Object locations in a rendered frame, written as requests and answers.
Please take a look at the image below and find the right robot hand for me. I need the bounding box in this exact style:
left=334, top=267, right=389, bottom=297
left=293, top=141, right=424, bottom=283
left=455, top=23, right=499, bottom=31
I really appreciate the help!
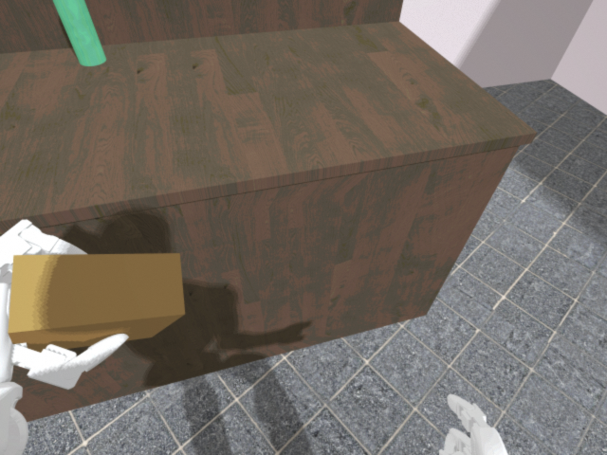
left=439, top=394, right=508, bottom=455

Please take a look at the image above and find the robot left forearm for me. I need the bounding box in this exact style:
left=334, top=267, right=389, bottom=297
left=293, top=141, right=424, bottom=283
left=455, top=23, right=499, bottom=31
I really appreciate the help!
left=0, top=382, right=28, bottom=455

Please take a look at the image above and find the sponge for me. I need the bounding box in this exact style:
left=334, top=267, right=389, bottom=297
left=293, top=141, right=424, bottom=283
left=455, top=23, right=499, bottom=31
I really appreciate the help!
left=8, top=253, right=185, bottom=353

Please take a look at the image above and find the table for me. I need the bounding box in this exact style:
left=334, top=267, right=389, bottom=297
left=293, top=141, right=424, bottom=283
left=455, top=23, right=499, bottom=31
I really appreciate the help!
left=0, top=0, right=538, bottom=422

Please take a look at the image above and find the left robot hand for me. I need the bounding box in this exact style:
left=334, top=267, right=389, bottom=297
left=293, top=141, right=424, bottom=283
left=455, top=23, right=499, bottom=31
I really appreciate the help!
left=0, top=220, right=129, bottom=390

